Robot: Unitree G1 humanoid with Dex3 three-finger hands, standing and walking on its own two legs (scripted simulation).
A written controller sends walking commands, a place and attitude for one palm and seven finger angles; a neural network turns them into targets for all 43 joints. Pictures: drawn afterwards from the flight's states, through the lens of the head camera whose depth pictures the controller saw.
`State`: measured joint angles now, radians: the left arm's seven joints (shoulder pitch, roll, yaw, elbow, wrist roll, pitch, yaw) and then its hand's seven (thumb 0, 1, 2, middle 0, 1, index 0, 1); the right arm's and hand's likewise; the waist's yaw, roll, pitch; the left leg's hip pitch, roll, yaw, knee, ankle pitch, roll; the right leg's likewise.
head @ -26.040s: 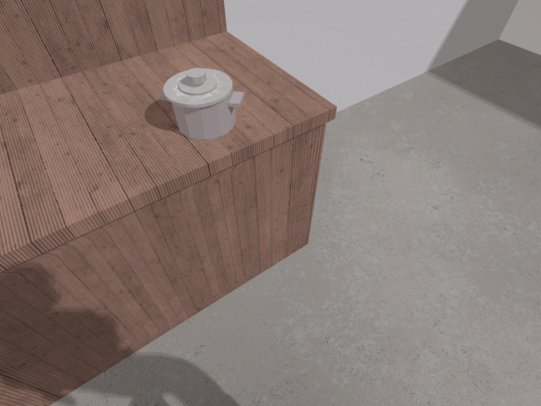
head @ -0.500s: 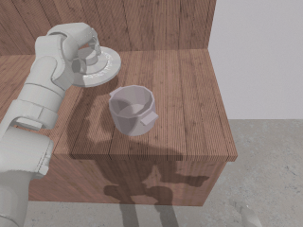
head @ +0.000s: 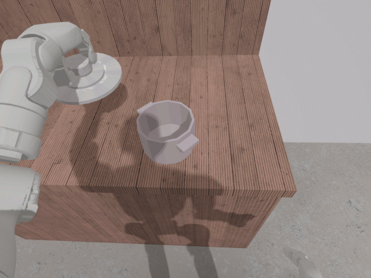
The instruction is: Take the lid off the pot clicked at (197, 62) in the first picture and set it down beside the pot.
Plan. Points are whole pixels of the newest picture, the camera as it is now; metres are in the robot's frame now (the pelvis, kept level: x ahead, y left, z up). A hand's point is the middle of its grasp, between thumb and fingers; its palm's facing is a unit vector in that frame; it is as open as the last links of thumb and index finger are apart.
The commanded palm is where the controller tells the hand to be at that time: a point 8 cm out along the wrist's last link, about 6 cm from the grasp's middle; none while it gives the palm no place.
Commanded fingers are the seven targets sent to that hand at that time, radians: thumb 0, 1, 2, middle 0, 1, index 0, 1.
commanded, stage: move the lid sideways beside the pot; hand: left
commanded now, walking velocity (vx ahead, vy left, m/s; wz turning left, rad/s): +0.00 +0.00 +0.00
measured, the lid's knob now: (79, 65) +0.49 +0.23 +0.21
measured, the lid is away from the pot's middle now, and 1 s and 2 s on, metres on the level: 0.16 0.24 0.23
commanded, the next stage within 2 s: lower the lid onto the table in 0.76 s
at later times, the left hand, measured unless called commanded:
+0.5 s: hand (40, 72) +0.44 +0.28 +0.23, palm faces -0.23 -0.02 -0.97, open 7.9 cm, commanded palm +0.43 +0.29 +0.30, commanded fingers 0.00 0.48 1.24 -0.85 -0.96 -0.82 -0.86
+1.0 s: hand (31, 74) +0.44 +0.30 +0.23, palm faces -0.24 -0.04 -0.97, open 7.9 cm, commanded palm +0.43 +0.30 +0.29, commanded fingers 0.00 0.48 1.24 -0.85 -0.96 -0.82 -0.86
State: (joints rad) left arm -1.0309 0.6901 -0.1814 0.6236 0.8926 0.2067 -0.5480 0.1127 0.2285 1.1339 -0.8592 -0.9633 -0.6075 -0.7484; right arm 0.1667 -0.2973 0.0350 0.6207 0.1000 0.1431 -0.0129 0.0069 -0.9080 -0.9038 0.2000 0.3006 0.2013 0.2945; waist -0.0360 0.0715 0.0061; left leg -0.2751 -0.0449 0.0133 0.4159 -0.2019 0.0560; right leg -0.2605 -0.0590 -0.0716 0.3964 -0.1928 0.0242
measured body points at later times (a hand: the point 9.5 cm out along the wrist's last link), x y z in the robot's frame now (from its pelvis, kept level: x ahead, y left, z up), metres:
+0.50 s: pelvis +0.00 +0.00 +0.00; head +0.04 -0.02 +0.45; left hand +0.45 +0.28 +0.28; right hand +0.13 -0.25 -0.12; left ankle +0.00 +0.08 -0.74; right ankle +0.00 -0.14 -0.74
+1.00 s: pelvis +0.00 +0.00 +0.00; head +0.05 -0.01 +0.45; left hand +0.45 +0.30 +0.28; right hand +0.13 -0.26 -0.13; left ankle +0.00 +0.08 -0.74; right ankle +0.00 -0.14 -0.74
